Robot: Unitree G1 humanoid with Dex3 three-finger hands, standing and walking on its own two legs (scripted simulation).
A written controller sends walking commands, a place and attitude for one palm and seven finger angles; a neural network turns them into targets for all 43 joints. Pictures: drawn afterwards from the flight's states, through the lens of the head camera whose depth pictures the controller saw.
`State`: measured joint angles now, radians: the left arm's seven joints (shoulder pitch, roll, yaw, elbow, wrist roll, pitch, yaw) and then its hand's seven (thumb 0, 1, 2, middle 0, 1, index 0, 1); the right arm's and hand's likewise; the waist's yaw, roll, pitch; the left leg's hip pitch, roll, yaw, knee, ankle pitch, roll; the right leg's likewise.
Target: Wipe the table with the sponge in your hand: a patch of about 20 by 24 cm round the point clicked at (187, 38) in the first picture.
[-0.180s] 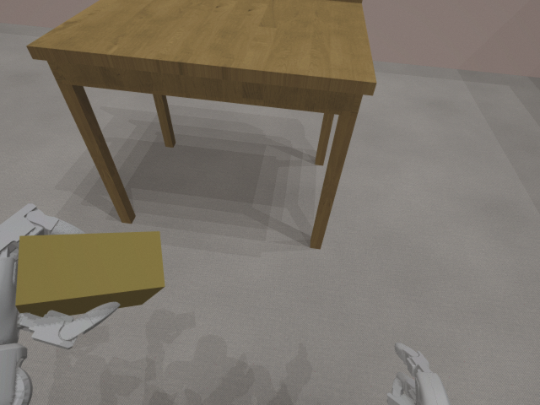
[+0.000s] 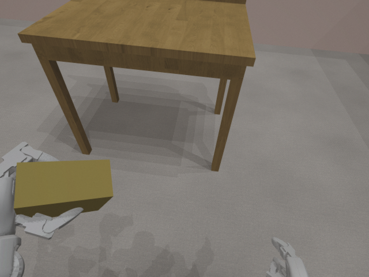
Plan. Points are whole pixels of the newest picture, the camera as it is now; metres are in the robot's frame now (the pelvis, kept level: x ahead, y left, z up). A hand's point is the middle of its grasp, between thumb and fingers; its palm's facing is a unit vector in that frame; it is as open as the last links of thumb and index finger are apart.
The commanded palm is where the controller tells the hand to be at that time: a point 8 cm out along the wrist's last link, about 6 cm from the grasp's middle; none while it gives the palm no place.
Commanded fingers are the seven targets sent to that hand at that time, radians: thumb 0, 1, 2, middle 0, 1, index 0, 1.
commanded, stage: stand and wait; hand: left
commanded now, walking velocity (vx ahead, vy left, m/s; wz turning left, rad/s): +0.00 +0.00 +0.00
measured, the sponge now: (78, 189) +0.23 +0.20 +0.14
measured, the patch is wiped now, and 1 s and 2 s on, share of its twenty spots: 0.00 0.00 0.00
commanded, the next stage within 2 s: look at it before walking up in 0.08 s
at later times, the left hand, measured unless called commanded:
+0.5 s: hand (42, 194) +0.20 +0.24 +0.16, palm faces +0.41 -0.83 -0.38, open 10.2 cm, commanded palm +0.14 +0.29 +0.18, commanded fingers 0.00 0.10 1.30 -1.20 -1.60 -1.20 -1.60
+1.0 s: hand (2, 268) +0.10 +0.24 +0.17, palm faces +0.56 -0.69 -0.45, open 10.2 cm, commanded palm +0.04 +0.27 +0.18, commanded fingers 0.00 0.10 1.30 -1.20 -1.60 -1.20 -1.60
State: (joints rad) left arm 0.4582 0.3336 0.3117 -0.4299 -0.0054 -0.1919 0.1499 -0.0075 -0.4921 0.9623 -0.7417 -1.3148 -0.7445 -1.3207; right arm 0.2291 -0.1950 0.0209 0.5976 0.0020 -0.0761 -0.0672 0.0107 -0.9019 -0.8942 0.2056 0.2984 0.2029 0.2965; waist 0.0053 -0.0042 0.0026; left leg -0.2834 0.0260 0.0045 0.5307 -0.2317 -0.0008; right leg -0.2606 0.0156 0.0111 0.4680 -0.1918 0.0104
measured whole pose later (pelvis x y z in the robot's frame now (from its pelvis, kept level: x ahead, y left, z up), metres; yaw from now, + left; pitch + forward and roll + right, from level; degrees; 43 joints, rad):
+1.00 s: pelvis -0.03 -0.04 +0.00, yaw +17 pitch +1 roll +1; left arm 0.53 0.38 0.32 -0.52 -0.04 -0.16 0.13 -0.01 -0.49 0.97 -0.74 -1.32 -0.75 -1.33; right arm 0.22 -0.19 -0.01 0.61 0.01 -0.06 -0.04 0.01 -0.90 -0.89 0.21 0.30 0.20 0.30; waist -0.01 0.02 0.00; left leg -0.53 -0.03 -0.04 0.98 -0.38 -0.05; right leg -0.22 -0.01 -0.11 0.52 -0.32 -0.05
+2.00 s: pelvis -0.01 -0.05 +0.01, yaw +49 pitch -1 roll +3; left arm 0.49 0.37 0.36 -0.49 -0.02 -0.20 0.17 -0.01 -0.49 0.97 -0.74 -1.32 -0.75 -1.33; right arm 0.25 -0.27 -0.06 0.59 0.00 -0.05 -0.07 0.01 -0.91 -0.89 0.20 0.30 0.20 0.30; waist 0.03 -0.03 0.03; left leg -0.42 0.08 0.15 0.72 -0.33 -0.01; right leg -0.14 -0.14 -0.26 0.48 -0.33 -0.01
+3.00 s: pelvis +0.19 +0.14 -0.01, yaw +61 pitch -2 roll +1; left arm 0.38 0.38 0.38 -0.49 -0.01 -0.20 0.17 -0.01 -0.50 0.98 -0.74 -1.33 -0.76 -1.33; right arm 0.18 -0.15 -0.02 0.58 0.01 -0.05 -0.05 0.01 -0.91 -0.90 0.20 0.30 0.20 0.30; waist -0.01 -0.05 0.07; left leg -0.35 0.05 0.15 0.64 -0.27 0.04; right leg -0.41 -0.10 -0.08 1.20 -0.53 0.03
